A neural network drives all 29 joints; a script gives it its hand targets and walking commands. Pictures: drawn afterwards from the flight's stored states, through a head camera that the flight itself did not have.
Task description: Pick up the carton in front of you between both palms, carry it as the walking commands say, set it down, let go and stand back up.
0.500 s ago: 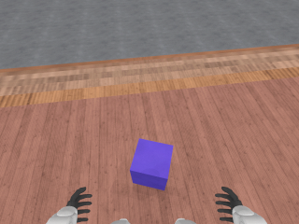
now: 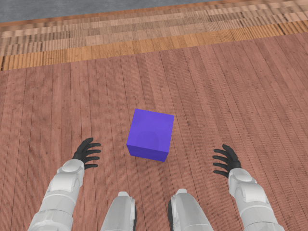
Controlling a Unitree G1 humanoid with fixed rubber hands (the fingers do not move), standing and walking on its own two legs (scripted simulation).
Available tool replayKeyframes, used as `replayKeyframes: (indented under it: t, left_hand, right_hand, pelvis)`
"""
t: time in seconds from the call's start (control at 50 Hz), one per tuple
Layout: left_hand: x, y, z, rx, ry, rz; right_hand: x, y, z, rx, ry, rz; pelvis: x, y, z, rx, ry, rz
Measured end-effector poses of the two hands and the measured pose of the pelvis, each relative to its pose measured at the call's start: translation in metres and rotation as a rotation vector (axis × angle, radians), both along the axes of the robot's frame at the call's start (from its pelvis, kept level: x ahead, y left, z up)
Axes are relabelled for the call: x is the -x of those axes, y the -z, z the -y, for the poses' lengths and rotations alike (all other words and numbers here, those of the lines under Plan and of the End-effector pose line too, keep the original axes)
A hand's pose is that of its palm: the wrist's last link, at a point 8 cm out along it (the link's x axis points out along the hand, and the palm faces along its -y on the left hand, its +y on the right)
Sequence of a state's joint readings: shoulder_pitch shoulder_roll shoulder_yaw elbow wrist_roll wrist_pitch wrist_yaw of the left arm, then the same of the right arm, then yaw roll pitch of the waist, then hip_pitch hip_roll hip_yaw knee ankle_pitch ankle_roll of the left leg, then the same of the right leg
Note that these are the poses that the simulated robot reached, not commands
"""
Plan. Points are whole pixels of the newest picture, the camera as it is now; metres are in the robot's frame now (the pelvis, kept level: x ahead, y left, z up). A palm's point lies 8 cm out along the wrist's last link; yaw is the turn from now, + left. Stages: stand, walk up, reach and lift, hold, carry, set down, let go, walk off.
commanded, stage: reach and lift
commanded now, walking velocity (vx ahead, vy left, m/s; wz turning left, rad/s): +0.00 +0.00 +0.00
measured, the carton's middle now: (150, 136) +0.52 -0.01 -0.57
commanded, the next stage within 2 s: none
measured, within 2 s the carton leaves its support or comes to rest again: neither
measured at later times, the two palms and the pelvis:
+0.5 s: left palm (96, 104) +0.50 +0.18 -0.12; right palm (212, 121) +0.42 -0.20 -0.12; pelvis -0.04 +0.01 -0.04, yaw +0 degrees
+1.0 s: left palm (108, 102) +0.56 +0.16 -0.23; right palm (201, 118) +0.48 -0.20 -0.23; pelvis +0.00 +0.02 -0.08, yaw -3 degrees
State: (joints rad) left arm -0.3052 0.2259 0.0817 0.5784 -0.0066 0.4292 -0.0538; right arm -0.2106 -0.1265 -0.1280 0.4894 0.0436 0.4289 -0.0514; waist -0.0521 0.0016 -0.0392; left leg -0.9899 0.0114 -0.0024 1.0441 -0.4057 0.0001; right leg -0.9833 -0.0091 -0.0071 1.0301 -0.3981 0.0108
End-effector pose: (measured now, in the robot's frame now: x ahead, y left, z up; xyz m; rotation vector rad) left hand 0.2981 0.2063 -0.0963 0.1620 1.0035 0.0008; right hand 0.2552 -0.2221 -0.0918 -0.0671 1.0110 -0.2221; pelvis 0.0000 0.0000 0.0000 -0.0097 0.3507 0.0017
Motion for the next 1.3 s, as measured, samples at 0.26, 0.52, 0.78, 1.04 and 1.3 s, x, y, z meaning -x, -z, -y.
replayKeyframes:
  t: [0.26,0.52,0.78,1.04,1.3]
  left_hand:
    - [-0.099,0.013,0.018,0.019,0.035,0.091]
    - [-0.206,0.026,0.025,0.049,0.050,0.237]
    - [-0.276,0.051,0.031,0.067,0.083,0.326]
    - [-0.259,0.158,0.045,0.069,0.069,0.282]
    - [-0.252,0.296,0.037,0.039,0.057,0.312]
  right_hand:
    - [-0.082,0.015,-0.018,0.010,0.086,0.120]
    - [-0.170,0.033,-0.021,0.020,0.144,0.278]
    - [-0.229,0.059,-0.019,0.031,0.141,0.370]
    - [-0.218,0.161,-0.020,0.022,0.150,0.314]
    - [-0.214,0.296,-0.017,0.019,0.130,0.311]
  pelvis:
    - [0.036,0.022,-0.007,0.015,-0.009,-0.109]
    - [0.038,0.039,-0.014,0.028,-0.013,-0.302]
    - [0.010,0.038,-0.017,0.036,-0.010,-0.471]
    - [0.007,0.100,-0.015,0.036,0.012,-0.586]
    - [0.049,0.234,-0.014,0.050,0.030,-0.489]
